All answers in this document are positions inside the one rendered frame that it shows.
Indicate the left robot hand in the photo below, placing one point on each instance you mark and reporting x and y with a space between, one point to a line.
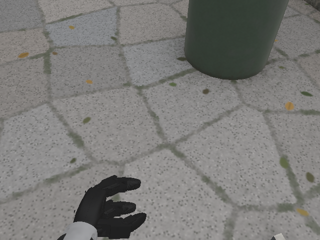
96 211

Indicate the robot left forearm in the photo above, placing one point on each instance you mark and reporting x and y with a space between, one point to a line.
79 231

